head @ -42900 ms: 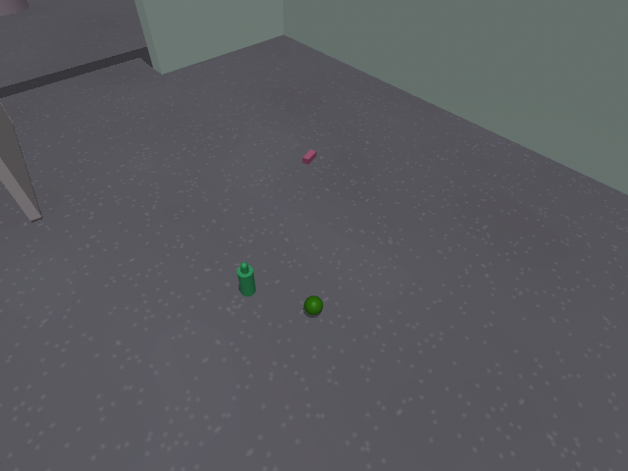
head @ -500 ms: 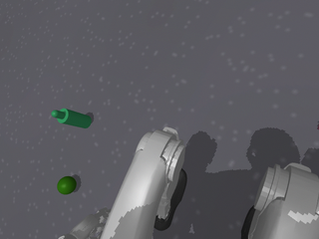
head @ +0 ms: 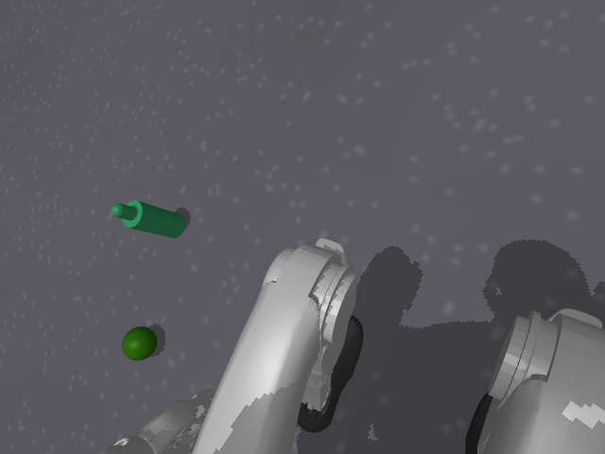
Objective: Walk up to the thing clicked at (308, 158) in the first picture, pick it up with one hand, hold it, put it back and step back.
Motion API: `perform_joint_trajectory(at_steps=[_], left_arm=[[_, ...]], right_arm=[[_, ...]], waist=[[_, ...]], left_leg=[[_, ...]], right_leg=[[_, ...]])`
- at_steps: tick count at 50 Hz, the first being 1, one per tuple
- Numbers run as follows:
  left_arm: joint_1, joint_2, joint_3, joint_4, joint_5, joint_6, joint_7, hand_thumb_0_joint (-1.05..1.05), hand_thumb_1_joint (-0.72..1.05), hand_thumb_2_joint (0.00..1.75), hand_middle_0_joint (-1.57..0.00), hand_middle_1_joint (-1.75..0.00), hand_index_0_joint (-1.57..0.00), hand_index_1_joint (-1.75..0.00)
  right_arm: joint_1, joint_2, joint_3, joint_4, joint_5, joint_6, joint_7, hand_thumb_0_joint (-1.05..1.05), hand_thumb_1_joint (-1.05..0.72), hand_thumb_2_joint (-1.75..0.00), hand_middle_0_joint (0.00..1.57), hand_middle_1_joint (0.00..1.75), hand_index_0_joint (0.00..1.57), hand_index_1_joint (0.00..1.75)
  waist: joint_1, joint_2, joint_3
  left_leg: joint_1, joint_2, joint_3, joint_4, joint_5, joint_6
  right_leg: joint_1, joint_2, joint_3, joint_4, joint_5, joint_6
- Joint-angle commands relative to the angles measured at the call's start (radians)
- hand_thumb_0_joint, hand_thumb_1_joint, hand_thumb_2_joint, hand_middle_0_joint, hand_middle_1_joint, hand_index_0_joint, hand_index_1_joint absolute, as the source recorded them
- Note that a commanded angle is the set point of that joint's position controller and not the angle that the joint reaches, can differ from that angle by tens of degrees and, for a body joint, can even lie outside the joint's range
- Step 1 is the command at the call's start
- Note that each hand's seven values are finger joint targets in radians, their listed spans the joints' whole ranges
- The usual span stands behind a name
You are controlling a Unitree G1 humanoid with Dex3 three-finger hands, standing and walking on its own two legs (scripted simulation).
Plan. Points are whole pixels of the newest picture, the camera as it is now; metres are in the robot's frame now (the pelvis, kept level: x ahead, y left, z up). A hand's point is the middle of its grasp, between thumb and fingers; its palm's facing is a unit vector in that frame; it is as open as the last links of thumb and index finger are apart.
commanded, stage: rest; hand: right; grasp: from above
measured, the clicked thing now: out of the picture +0.43 -0.31 -0.27
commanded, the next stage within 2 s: open in 0.14 s
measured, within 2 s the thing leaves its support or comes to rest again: neither
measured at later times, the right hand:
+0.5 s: hand out of the picture +0.41 -0.32 -0.24, palm faces -0.45 +0.14 -0.88, open 7.6 cm
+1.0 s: hand out of the picture +0.41 -0.32 -0.24, palm faces -0.45 +0.13 -0.89, open 10.6 cm
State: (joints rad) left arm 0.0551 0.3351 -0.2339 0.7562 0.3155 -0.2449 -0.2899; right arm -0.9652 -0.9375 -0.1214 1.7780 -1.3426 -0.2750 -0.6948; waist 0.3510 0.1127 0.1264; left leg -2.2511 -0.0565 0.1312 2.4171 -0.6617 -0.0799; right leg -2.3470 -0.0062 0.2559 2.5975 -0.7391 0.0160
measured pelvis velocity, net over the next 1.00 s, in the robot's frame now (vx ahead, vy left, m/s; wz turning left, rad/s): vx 0.00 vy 0.00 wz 0.01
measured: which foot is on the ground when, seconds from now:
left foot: down 0.00-1.00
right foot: down 0.00-1.00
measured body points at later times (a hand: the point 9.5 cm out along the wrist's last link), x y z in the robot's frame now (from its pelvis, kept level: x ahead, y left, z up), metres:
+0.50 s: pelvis +0.00 +0.00 +0.00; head +0.25 -0.12 +0.35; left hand +0.06 +0.26 -0.06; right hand +0.43 -0.33 -0.19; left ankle +0.11 +0.13 -0.26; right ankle +0.06 -0.13 -0.26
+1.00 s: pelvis +0.00 +0.00 +0.00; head +0.26 -0.13 +0.35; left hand +0.07 +0.26 -0.06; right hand +0.43 -0.33 -0.19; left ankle +0.11 +0.13 -0.26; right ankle +0.06 -0.13 -0.26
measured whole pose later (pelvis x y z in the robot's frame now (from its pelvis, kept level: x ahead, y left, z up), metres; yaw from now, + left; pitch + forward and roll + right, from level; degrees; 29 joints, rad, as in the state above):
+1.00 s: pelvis +0.00 +0.00 +0.00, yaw +1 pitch +26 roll +14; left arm 0.06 0.35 -0.25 0.72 0.31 -0.27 -0.30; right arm -0.97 -0.96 -0.12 1.75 -1.32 -0.26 -0.68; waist 0.35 0.13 0.15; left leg -2.24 -0.06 0.14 2.40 -0.65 -0.08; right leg -2.35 0.00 0.26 2.60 -0.73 0.01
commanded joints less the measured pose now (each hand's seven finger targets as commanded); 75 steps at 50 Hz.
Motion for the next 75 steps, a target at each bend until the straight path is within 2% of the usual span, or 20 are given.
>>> perform_joint_trajectory(at_steps=[1,2,3,4,12,17,24,34,37,38,46,50,59,62,64,67,68,69,73,75], left_arm=[[0.150,0.334,0.084,-0.005,-0.010,-0.016,0.005,0.00,0.90,0.90,-0.20,-0.30,-0.20,-0.30],[0.163,0.337,0.081,0.001,-0.008,-0.015,0.004,0.00,0.90,0.90,-0.20,-0.30,-0.20,-0.30],[0.152,0.338,0.087,-0.003,-0.007,-0.015,0.005,0.00,0.90,0.90,-0.20,-0.30,-0.20,-0.30],[0.152,0.330,0.080,0.003,-0.010,-0.015,0.006,0.00,0.90,0.90,-0.20,-0.30,-0.20,-0.30],[0.146,0.336,0.079,-0.013,-0.016,-0.025,-0.002,0.00,0.90,0.90,-0.20,-0.30,-0.20,-0.30],[0.161,0.349,0.087,-0.016,-0.016,-0.020,0.003,0.00,0.89,0.90,-0.20,-0.30,-0.20,-0.30],[0.153,0.345,0.082,-0.008,-0.016,-0.018,0.006,0.00,0.89,0.90,-0.20,-0.30,-0.20,-0.30],[0.169,0.345,0.075,-0.009,-0.013,-0.014,0.007,0.00,0.89,0.90,-0.20,-0.30,-0.20,-0.30],[0.163,0.345,0.076,-0.012,-0.015,-0.023,0.002,0.00,0.89,0.90,-0.20,-0.30,-0.20,-0.30],[0.168,0.344,0.075,-0.010,-0.013,-0.020,0.004,0.00,0.89,0.90,-0.20,-0.30,-0.20,-0.30],[0.143,0.347,0.077,-0.030,-0.018,-0.030,0.003,0.00,0.89,0.90,-0.20,-0.30,-0.20,-0.30],[0.175,0.354,0.078,-0.015,-0.020,-0.029,-0.003,0.00,0.89,0.90,-0.20,-0.30,-0.20,-0.30],[0.181,0.341,0.070,-0.019,-0.022,-0.028,-0.005,0.00,0.89,0.90,-0.20,-0.30,-0.20,-0.30],[0.190,0.341,0.076,-0.019,-0.026,-0.015,0.003,0.00,0.90,0.90,-0.20,-0.30,-0.20,-0.30],[0.195,0.350,0.088,-0.020,-0.020,-0.022,-0.004,0.00,0.89,0.90,-0.20,-0.30,-0.20,-0.30],[0.196,0.335,0.118,-0.024,-0.035,-0.026,-0.011,0.00,0.90,0.90,-0.20,-0.30,-0.20,-0.30],[0.187,0.330,0.134,-0.032,-0.046,-0.025,-0.013,0.00,0.90,0.90,-0.20,-0.30,-0.20,-0.30],[0.186,0.311,0.142,-0.020,-0.054,-0.027,-0.020,0.00,0.90,0.90,-0.20,-0.30,-0.20,-0.30],[0.209,0.292,0.205,-0.013,-0.108,0.016,-0.027,0.00,0.90,0.90,-0.20,-0.30,-0.20,-0.30],[0.209,0.273,0.228,-0.010,-0.138,0.047,-0.024,0.00,0.90,0.90,-0.20,-0.30,-0.20,-0.30]], right_arm=[[-0.239,-0.208,0.008,-0.093,0.022,-0.004,-0.048,0.00,-0.87,-0.21,1.20,0.19,1.23,0.16],[-0.233,-0.244,-0.022,-0.092,0.017,-0.002,-0.052,0.00,-0.87,-0.19,1.19,0.19,1.23,0.16],[-0.234,-0.209,0.003,-0.095,0.023,0.000,-0.051,0.00,-0.86,-0.20,1.21,0.17,1.23,0.15],[-0.223,-0.237,-0.019,-0.083,0.024,0.002,-0.053,0.00,-0.85,-0.20,1.20,0.17,1.22,0.15],[-0.242,-0.232,-0.012,-0.087,0.028,0.010,-0.034,0.00,-0.85,-0.20,1.20,0.17,1.22,0.16],[-0.238,-0.241,-0.020,-0.099,0.031,0.008,-0.031,0.00,-0.45,-0.26,0.88,0.27,0.89,0.25],[-0.235,-0.244,-0.013,-0.113,0.038,-0.006,-0.023,0.00,-0.22,-0.40,0.74,0.36,0.73,0.37],[-0.219,-0.255,-0.021,-0.112,0.032,-0.014,-0.031,0.00,-0.08,-0.51,0.59,0.50,0.58,0.50],[-0.231,-0.204,0.020,-0.112,0.038,-0.008,-0.022,0.00,-0.04,-0.55,0.56,0.53,0.55,0.53],[-0.222,-0.249,-0.013,-0.103,0.034,-0.007,-0.028,0.00,-0.03,-0.55,0.54,0.54,0.54,0.54],[-0.236,-0.231,0.008,-0.143,0.037,0.008,-0.025,0.00,0.04,-0.61,0.47,0.60,0.47,0.60],[-0.221,-0.278,-0.041,-0.136,0.034,0.010,-0.025,0.00,0.06,-0.63,0.44,0.63,0.44,0.63],[-0.219,-0.261,-0.025,-0.129,0.047,0.001,0.008,0.00,0.10,-0.66,0.38,0.70,0.39,0.69],[-0.203,-0.307,-0.069,-0.179,0.047,-0.009,0.002,0.00,0.14,-0.68,0.38,0.69,0.40,0.67],[-0.234,-0.297,-0.068,-0.235,0.043,-0.010,0.000,0.00,0.15,-0.68,0.37,0.69,0.39,0.67],[-0.253,-0.302,-0.100,-0.348,0.051,0.006,-0.010,0.00,0.16,-0.69,0.37,0.69,0.39,0.67],[-0.247,-0.290,-0.117,-0.431,0.064,0.014,-0.010,0.00,0.17,-0.70,0.37,0.69,0.38,0.68],[-0.215,-0.233,-0.080,-0.410,0.075,0.033,0.001,0.00,0.17,-0.70,0.37,0.69,0.38,0.68],[-0.139,-0.175,-0.074,-0.576,0.114,0.105,0.053,0.00,0.21,-0.74,0.34,0.72,0.34,0.72],[-0.131,-0.094,-0.023,-0.581,0.144,0.153,0.103,0.00,0.18,-0.73,0.37,0.70,0.37,0.70]], waist=[[0.038,-0.445,-0.599],[0.040,-0.456,-0.605],[0.038,-0.450,-0.607],[0.035,-0.454,-0.608],[0.046,-0.458,-0.574],[0.039,-0.455,-0.594],[0.038,-0.470,-0.600],[0.038,-0.469,-0.607],[0.048,-0.465,-0.588],[0.043,-0.477,-0.595],[0.035,-0.478,-0.598],[0.033,-0.491,-0.611],[0.044,-0.488,-0.590],[0.016,-0.512,-0.638],[0.025,-0.540,-0.649],[-0.006,-0.612,-0.727],[-0.039,-0.650,-0.799],[-0.040,-0.678,-0.795],[-0.129,-0.722,-0.918],[-0.134,-0.668,-0.898]], left_leg=[[0.330,-0.030,0.140,-0.188,0.238,0.089],[0.337,-0.032,0.143,-0.188,0.245,0.089],[0.330,-0.032,0.141,-0.193,0.241,0.089],[0.344,-0.036,0.140,-0.193,0.243,0.091],[0.323,-0.030,0.142,-0.190,0.214,0.093],[0.332,-0.033,0.140,-0.201,0.217,0.094],[0.335,-0.029,0.144,-0.193,0.233,0.093],[0.351,-0.038,0.144,-0.199,0.246,0.094],[0.331,-0.031,0.147,-0.193,0.247,0.090],[0.347,-0.036,0.145,-0.200,0.239,0.094],[0.340,-0.035,0.140,-0.205,0.222,0.096],[0.337,-0.033,0.149,-0.187,0.251,0.095],[0.346,-0.028,0.146,-0.190,0.253,0.093],[0.373,-0.031,0.142,-0.196,0.264,0.096],[0.353,-0.023,0.148,-0.178,0.278,0.093],[0.346,-0.023,0.136,-0.185,0.275,0.101],[0.347,-0.017,0.136,-0.185,0.285,0.105],[0.316,-0.014,0.130,-0.175,0.278,0.109],[0.317,-0.015,0.095,-0.218,0.301,0.123],[0.291,-0.011,0.079,-0.245,0.296,0.122]], right_leg=[[0.458,-0.016,-0.119,-0.271,0.215,-0.025],[0.467,-0.017,-0.119,-0.272,0.222,-0.026],[0.471,-0.017,-0.117,-0.277,0.224,-0.024],[0.466,-0.021,-0.115,-0.273,0.221,-0.024],[0.453,-0.018,-0.110,-0.284,0.186,-0.024],[0.459,-0.018,-0.109,-0.294,0.197,-0.024],[0.470,-0.019,-0.106,-0.285,0.215,-0.020],[0.472,-0.023,-0.106,-0.289,0.230,-0.020],[0.477,-0.019,-0.107,-0.279,0.225,-0.020],[0.477,-0.023,-0.106,-0.288,0.217,-0.020],[0.480,-0.022,-0.107,-0.296,0.200,-0.017],[0.498,-0.024,-0.096,-0.299,0.241,-0.014],[0.486,-0.022,-0.103,-0.287,0.236,-0.017],[0.501,-0.021,-0.107,-0.293,0.257,-0.016],[0.540,-0.020,-0.107,-0.292,0.274,-0.011],[0.584,-0.020,-0.119,-0.309,0.272,-0.003],[0.631,-0.019,-0.117,-0.333,0.291,0.004],[0.647,-0.018,-0.124,-0.336,0.281,0.010],[0.648,-0.007,-0.158,-0.399,0.323,0.006],[0.612,-0.006,-0.172,-0.423,0.317,-0.003]])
